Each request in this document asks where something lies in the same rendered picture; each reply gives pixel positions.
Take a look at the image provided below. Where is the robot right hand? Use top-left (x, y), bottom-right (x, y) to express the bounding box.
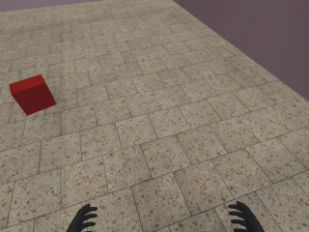
top-left (228, 201), bottom-right (265, 232)

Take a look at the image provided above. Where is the robot left hand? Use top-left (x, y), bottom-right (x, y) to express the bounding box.
top-left (67, 203), bottom-right (98, 232)

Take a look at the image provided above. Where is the carton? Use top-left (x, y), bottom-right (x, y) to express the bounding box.
top-left (9, 74), bottom-right (56, 116)

